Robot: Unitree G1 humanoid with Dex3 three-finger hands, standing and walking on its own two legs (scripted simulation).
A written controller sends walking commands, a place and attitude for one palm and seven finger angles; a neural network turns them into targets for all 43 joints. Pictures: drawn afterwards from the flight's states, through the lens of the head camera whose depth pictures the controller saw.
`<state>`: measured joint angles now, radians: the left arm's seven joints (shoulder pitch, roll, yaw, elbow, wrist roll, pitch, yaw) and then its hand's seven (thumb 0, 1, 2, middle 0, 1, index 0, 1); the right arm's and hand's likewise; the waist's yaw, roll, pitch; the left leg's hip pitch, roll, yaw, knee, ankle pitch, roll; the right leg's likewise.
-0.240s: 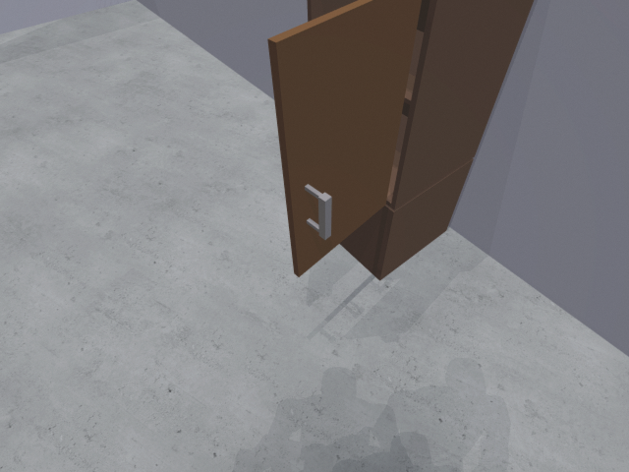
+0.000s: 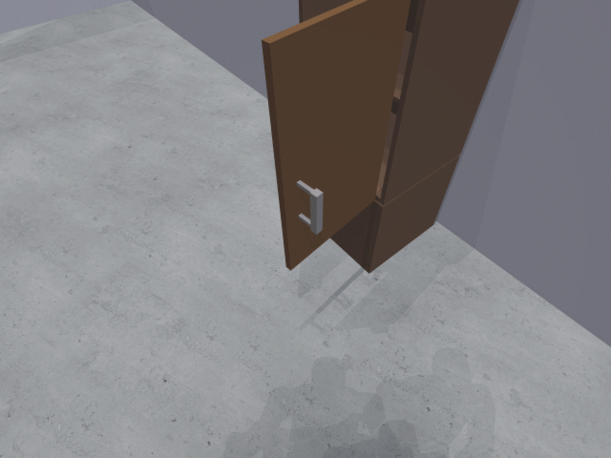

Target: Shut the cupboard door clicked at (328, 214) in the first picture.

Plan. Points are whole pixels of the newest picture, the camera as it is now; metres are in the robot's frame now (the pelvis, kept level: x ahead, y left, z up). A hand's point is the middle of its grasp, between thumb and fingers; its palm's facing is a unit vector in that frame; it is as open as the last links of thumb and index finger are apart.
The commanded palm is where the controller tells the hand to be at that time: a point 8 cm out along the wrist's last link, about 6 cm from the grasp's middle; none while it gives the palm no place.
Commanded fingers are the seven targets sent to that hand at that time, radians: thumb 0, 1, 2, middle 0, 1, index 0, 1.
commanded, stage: stand and wait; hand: left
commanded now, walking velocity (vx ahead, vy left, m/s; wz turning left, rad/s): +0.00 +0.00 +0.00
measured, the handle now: (309, 207) +0.62 +0.03 -0.12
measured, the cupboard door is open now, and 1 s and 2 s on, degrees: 97 97 97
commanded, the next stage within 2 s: look at it before walking up in 0.04 s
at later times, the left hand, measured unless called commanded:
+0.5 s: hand out of the picture +0.05 +0.22 -0.16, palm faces +0.00 -0.96 -0.29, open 7.3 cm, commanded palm none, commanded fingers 0.00 0.90 0.90 -0.20 -0.30 -0.20 -0.30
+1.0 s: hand out of the picture +0.05 +0.20 -0.18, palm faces -0.07 -0.97 -0.24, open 7.4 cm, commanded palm none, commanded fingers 0.00 0.90 0.90 -0.20 -0.30 -0.20 -0.30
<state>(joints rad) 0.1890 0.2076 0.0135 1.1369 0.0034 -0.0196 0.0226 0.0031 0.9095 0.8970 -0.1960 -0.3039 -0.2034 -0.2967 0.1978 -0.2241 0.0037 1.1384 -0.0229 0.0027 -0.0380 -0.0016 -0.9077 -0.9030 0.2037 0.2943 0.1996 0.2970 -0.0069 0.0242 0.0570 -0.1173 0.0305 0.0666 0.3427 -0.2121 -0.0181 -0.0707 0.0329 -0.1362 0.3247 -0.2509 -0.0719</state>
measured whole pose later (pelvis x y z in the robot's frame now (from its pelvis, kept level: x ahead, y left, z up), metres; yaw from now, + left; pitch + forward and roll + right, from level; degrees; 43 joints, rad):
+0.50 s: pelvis +0.00 +0.00 +0.00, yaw +0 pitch -1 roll +1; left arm 0.17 0.24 0.01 1.14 0.00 -0.02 0.02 0.00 0.91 0.90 -0.20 -0.30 -0.20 -0.30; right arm 0.18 -0.25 0.01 1.14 -0.02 0.00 -0.03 0.00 -0.91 -0.90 0.20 0.29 0.20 0.30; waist -0.01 0.02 0.05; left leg -0.10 0.03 0.07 0.32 -0.21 -0.02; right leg -0.06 0.03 -0.13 0.30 -0.24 -0.07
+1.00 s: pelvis +0.00 +0.01 -0.01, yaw -6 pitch +0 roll -1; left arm 0.21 0.20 0.05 1.06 0.02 0.04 0.01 0.00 0.91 0.90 -0.20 -0.30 -0.20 -0.30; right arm 0.20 -0.21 -0.03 1.06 -0.02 0.04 -0.06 0.00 -0.91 -0.90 0.20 0.29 0.20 0.30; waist 0.00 0.02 0.08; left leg -0.21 0.09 0.15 0.53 -0.32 -0.02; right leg -0.18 0.07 -0.05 0.47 -0.30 -0.08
